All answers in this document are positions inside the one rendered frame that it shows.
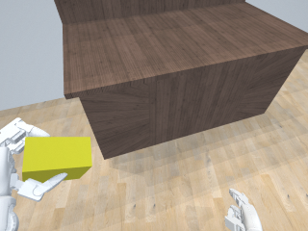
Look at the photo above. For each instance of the robot left forearm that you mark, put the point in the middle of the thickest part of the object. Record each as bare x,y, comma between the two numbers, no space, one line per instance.
9,220

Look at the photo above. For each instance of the sponge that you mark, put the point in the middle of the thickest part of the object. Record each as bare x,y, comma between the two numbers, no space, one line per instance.
46,157

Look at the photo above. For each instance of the table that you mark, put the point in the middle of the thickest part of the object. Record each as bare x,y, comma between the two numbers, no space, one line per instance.
151,71

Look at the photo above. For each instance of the robot right hand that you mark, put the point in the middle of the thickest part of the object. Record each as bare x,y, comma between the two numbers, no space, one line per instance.
243,219

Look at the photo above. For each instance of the robot left hand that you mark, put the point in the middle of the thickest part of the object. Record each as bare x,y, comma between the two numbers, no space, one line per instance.
12,141

